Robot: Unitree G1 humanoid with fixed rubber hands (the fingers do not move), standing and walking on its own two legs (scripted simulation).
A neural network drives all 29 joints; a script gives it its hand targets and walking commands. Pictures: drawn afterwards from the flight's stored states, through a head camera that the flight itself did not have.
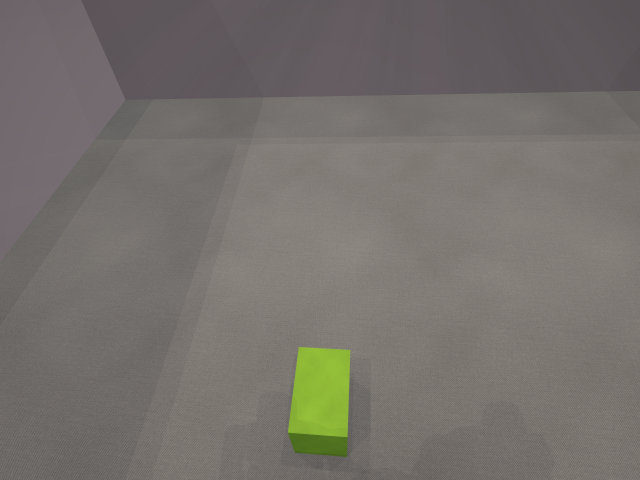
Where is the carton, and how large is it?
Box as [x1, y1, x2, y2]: [288, 347, 349, 456]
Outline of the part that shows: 299,347 288,427 288,434 294,451 346,456 349,350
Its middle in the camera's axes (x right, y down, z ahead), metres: +0.01 +0.47 +1.14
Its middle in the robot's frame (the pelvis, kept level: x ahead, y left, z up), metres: +0.46 +0.05 -0.68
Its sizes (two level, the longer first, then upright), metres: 0.238 0.153 0.196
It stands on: the floor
